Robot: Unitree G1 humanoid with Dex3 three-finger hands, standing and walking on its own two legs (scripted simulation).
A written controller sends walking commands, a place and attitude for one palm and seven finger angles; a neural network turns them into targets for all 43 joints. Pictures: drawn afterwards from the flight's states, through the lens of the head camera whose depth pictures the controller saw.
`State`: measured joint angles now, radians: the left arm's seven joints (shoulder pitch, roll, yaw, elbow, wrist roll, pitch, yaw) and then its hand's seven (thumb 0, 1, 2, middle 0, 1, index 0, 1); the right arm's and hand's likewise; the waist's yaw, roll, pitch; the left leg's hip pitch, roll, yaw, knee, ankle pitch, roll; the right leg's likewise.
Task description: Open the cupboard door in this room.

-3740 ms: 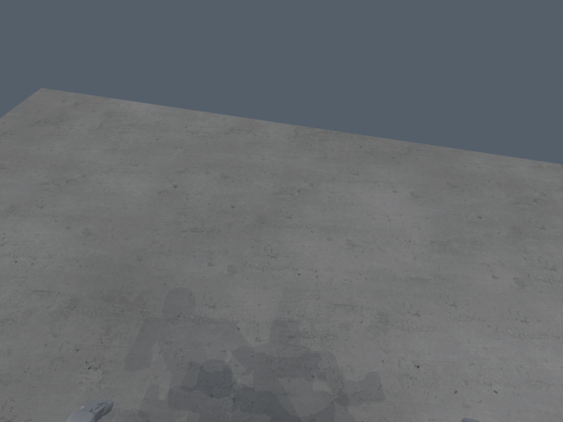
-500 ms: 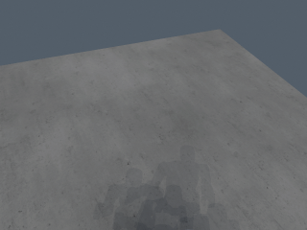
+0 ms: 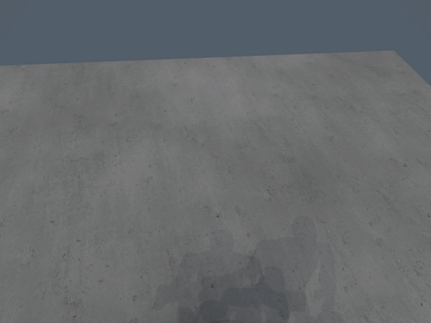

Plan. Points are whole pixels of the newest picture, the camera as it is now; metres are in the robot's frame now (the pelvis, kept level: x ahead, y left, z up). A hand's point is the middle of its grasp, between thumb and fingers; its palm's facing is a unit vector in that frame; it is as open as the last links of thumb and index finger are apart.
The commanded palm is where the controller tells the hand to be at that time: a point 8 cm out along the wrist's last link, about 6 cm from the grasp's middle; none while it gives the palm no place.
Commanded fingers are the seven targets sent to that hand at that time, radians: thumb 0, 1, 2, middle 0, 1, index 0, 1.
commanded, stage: turn or walk to find it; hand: left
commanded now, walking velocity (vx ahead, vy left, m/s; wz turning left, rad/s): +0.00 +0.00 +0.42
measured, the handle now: out of the picture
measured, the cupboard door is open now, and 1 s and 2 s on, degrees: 0 0 0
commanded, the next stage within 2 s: none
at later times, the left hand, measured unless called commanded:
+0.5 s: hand out of the picture +0.04 +0.21 -0.14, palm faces +0.20 -0.94 -0.28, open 7.4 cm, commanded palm none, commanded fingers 0.00 0.90 0.90 -0.20 -0.30 -0.20 -0.30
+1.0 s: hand out of the picture -0.13 +0.23 -0.18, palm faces +0.45 -0.86 -0.24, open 7.4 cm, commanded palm none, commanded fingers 0.00 0.90 0.90 -0.20 -0.30 -0.20 -0.30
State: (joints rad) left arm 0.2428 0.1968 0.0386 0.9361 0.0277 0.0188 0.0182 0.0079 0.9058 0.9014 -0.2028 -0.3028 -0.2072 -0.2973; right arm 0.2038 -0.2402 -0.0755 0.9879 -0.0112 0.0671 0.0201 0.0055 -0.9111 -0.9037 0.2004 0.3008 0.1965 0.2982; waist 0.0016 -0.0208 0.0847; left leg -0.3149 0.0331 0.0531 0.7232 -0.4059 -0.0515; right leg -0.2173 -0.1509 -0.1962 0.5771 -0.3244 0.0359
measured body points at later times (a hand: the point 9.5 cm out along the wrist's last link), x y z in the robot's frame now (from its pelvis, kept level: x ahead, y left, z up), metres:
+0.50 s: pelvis -0.03 -0.01 +0.00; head +0.00 -0.03 +0.45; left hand +0.03 +0.26 -0.12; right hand +0.08 -0.24 -0.16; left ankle -0.01 +0.12 -0.72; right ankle -0.01 -0.11 -0.73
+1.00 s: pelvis -0.07 +0.02 +0.00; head -0.05 +0.06 +0.45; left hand -0.16 +0.27 -0.16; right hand +0.11 -0.17 -0.13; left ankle -0.11 +0.11 -0.73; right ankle -0.03 -0.12 -0.68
